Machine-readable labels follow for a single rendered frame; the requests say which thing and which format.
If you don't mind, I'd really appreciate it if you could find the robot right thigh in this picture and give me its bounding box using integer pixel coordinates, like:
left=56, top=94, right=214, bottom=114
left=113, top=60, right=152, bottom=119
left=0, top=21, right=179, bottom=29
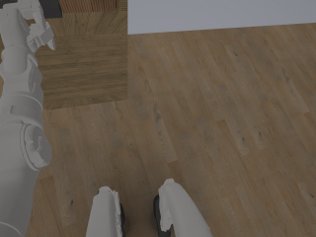
left=158, top=183, right=213, bottom=237

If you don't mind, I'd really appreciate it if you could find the right robot shin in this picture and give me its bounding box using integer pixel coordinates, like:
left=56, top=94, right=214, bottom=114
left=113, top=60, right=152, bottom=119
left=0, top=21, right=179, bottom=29
left=159, top=179, right=175, bottom=231

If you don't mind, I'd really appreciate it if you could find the left robot upper arm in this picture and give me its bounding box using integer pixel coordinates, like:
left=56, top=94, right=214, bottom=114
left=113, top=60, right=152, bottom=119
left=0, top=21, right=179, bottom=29
left=0, top=123, right=52, bottom=237

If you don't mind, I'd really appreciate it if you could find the handle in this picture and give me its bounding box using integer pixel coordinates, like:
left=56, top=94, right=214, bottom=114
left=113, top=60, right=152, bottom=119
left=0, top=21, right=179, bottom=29
left=0, top=0, right=63, bottom=20

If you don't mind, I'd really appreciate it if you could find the robot left forearm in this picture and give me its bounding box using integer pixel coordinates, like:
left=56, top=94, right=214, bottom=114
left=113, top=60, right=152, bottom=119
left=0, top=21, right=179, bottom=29
left=0, top=46, right=44, bottom=130

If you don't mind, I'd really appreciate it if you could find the left robot hand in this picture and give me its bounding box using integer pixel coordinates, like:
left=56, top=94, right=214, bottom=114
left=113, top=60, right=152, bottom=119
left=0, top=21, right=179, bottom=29
left=0, top=0, right=56, bottom=55

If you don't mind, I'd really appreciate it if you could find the drawer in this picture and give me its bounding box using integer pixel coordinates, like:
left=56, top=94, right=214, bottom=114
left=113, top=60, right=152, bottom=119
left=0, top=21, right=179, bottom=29
left=0, top=0, right=119, bottom=14

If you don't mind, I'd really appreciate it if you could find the cabinet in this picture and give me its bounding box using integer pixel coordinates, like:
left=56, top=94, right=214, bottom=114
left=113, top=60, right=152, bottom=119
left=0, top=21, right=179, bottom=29
left=0, top=0, right=128, bottom=111

